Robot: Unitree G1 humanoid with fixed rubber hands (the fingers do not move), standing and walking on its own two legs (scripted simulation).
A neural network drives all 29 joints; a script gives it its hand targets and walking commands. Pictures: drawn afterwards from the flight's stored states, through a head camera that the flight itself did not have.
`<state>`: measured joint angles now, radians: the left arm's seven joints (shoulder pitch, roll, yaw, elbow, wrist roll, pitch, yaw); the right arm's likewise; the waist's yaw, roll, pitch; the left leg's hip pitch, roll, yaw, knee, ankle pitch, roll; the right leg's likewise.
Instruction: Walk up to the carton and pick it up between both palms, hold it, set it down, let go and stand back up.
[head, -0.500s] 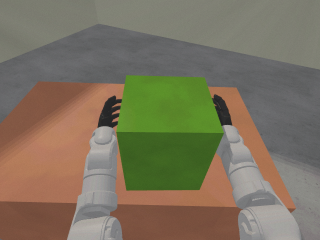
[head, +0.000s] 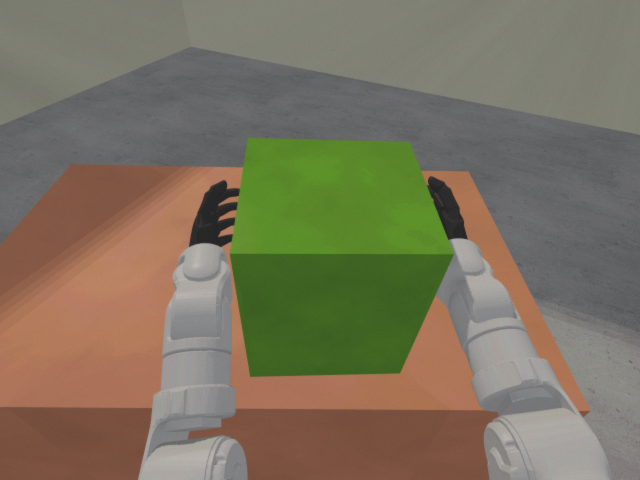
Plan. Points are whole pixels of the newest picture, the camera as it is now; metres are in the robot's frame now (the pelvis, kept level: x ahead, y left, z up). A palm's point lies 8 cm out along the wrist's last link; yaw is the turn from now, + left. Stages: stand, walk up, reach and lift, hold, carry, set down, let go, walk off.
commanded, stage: reach and lift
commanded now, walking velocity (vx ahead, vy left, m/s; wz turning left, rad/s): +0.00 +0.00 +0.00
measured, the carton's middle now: (328, 262) +0.36 -0.01 +0.11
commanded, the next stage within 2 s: hold in 0.56 s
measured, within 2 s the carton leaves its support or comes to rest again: neither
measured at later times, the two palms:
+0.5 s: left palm (204, 241) +0.35 +0.15 +0.16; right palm (450, 233) +0.35 -0.16 +0.16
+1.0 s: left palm (198, 237) +0.35 +0.15 +0.17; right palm (450, 223) +0.35 -0.15 +0.18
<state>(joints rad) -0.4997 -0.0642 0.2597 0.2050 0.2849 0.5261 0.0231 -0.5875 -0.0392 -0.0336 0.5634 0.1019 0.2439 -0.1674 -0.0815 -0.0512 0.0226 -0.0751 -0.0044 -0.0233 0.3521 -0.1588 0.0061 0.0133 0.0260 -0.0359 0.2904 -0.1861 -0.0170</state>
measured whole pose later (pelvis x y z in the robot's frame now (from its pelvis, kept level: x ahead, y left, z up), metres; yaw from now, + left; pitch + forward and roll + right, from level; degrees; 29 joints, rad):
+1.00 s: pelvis -0.01 +0.00 +0.00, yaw +0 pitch -9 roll -1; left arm -0.53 -0.06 0.29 0.14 0.30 0.62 -0.01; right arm -0.63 -0.04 -0.02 0.53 0.15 0.32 -0.19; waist -0.08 -0.06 0.02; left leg -0.04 0.00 -0.03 0.34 -0.15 0.00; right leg 0.04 0.03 -0.04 0.30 -0.19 -0.02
